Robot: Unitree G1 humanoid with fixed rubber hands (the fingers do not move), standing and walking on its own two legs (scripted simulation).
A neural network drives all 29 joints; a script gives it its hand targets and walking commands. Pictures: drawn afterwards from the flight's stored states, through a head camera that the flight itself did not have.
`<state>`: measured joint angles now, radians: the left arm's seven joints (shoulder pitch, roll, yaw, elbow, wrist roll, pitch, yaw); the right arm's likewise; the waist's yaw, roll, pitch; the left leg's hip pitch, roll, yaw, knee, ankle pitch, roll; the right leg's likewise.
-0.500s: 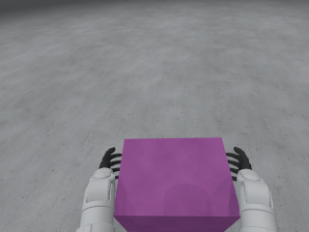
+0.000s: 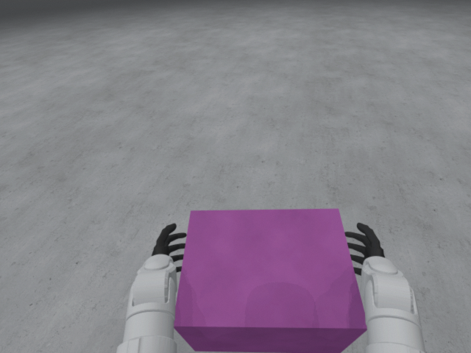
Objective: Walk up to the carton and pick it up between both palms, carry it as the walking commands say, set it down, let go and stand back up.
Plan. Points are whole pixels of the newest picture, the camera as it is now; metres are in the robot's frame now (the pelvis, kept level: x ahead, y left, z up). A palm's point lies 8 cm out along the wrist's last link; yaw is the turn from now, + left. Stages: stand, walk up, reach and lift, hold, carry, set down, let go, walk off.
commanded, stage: hold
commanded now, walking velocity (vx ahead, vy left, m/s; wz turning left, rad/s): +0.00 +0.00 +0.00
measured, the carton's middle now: (264, 281) +0.29 -0.01 -0.05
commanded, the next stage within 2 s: carry in 0.70 s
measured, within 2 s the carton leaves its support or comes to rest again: neither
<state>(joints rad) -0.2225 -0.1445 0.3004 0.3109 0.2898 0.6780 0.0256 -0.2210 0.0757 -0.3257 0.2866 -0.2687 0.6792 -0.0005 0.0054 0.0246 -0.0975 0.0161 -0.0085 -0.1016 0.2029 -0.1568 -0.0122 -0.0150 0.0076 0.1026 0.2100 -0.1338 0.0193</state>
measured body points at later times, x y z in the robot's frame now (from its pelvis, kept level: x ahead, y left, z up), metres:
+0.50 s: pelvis -0.02 -0.01 +0.00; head -0.08 -0.02 +0.44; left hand +0.28 +0.17 +0.04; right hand +0.28 -0.21 +0.04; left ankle -0.02 +0.13 -0.75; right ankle -0.01 -0.13 -0.75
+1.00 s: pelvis -0.03 -0.03 -0.03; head -0.04 -0.03 +0.42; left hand +0.28 +0.15 +0.05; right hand +0.27 -0.23 +0.05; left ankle -0.02 +0.13 -0.75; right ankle -0.01 -0.13 -0.75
